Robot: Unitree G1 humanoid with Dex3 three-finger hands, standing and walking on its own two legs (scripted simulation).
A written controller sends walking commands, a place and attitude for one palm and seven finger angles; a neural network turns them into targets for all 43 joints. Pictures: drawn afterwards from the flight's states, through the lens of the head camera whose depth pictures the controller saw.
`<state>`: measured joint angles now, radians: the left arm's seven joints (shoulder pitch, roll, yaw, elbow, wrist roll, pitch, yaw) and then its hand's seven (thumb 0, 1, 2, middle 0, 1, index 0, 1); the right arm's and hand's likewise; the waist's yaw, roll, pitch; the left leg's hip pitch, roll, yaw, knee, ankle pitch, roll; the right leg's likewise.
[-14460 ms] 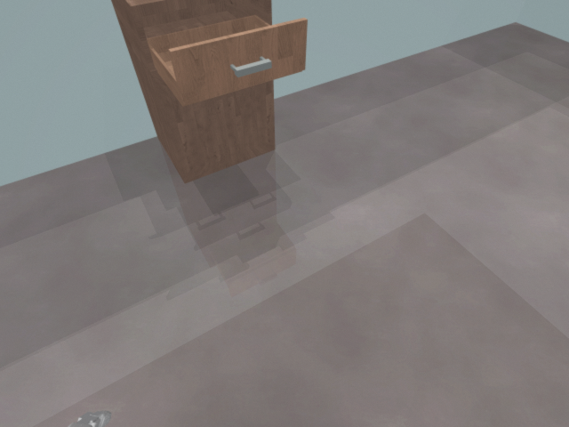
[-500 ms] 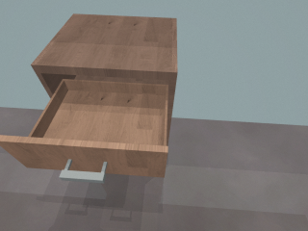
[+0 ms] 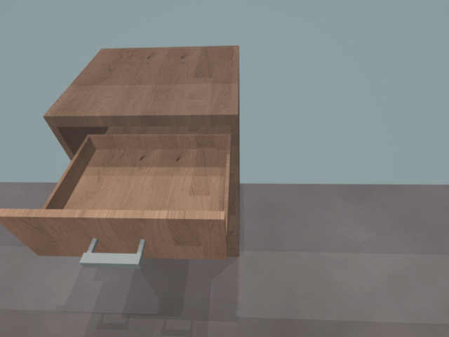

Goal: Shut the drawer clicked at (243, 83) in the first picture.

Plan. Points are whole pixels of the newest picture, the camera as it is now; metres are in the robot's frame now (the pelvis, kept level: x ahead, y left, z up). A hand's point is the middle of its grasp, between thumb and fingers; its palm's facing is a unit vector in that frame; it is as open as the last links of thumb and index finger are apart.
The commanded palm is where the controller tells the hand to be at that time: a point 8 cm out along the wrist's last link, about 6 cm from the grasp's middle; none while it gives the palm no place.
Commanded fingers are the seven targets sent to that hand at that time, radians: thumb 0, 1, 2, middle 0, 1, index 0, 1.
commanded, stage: come to a stop and stand still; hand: left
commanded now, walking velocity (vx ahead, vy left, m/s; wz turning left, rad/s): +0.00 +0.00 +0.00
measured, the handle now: (115, 251) +0.31 +0.27 -0.07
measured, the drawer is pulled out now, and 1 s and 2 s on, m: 0.30 0.30 0.30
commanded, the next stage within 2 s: look again from close up in 0.62 s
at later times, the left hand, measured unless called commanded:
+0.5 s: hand out of the picture -0.02 +0.12 -0.16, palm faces +0.02 -0.98 -0.21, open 7.3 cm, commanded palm none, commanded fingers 0.00 0.90 0.90 -0.20 -0.30 -0.20 -0.30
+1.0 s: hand out of the picture -0.03 +0.11 -0.17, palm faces +0.04 -0.98 -0.17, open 7.4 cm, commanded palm none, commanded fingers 0.00 0.90 0.90 -0.20 -0.30 -0.20 -0.30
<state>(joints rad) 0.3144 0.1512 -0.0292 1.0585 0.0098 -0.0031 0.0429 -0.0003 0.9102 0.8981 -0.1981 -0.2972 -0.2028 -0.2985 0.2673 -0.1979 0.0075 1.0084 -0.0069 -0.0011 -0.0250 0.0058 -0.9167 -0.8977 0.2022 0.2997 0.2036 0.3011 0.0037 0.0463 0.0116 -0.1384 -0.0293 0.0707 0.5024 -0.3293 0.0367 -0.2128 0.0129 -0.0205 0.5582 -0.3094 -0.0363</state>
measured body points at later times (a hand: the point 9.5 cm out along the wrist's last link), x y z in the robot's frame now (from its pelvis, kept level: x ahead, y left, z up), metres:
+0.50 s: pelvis -0.01 -0.05 +0.01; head -0.01 -0.07 +0.45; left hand -0.02 +0.17 -0.15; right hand -0.08 -0.26 -0.16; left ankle -0.03 +0.09 -0.73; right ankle +0.00 -0.10 -0.73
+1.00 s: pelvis -0.01 -0.04 +0.01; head -0.01 -0.05 +0.46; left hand -0.03 +0.17 -0.15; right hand -0.04 -0.24 -0.16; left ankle -0.03 +0.09 -0.73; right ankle +0.00 -0.10 -0.73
